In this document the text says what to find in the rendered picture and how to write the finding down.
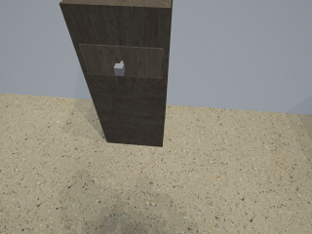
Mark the handle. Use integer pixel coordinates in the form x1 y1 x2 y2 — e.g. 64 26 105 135
113 60 126 76

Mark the cabinet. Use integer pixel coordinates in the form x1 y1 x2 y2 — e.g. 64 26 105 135
59 0 173 147

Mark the drawer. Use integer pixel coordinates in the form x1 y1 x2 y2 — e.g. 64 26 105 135
78 43 164 78

